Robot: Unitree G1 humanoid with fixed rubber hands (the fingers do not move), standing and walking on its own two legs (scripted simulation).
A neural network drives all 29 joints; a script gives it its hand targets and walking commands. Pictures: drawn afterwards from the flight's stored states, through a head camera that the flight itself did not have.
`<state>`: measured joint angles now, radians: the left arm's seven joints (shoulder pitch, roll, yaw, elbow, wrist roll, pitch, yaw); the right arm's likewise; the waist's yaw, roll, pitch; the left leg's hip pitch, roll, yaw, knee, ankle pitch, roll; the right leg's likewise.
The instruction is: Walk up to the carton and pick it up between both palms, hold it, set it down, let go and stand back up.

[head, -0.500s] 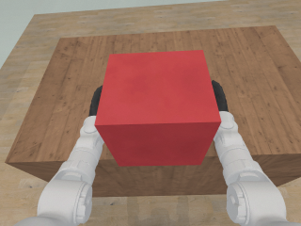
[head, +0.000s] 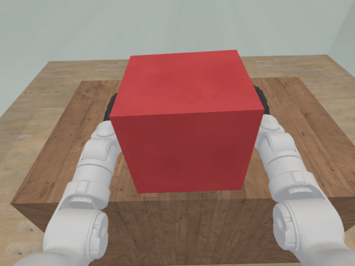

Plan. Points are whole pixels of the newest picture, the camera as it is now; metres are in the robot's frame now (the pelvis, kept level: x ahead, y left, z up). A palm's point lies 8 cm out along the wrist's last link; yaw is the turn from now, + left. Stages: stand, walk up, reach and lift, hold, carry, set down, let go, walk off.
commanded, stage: reach and lift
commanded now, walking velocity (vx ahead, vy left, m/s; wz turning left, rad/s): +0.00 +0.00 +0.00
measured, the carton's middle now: (186, 123) +0.41 +0.02 +0.14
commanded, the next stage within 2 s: none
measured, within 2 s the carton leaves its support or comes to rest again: neither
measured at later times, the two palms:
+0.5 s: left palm (116, 141) +0.32 +0.16 +0.17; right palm (285, 145) +0.34 -0.18 +0.16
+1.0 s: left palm (116, 144) +0.31 +0.16 +0.17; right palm (285, 139) +0.35 -0.18 +0.16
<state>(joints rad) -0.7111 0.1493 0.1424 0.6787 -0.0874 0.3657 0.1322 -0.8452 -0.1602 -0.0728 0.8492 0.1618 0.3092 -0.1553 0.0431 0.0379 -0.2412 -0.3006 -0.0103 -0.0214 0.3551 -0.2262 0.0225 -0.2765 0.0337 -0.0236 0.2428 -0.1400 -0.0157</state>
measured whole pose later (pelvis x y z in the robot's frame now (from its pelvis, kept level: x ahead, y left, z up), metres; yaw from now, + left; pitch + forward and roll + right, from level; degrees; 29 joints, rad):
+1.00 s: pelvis -0.07 -0.03 +0.00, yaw +2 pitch +11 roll +1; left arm -0.60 0.05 0.28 0.19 0.08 0.68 0.02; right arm -0.74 -0.10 -0.14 0.40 0.06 0.60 -0.12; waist 0.00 0.03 -0.19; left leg -0.33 -0.01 -0.05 0.14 -0.01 0.00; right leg -0.36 0.03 -0.05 0.17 0.00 -0.05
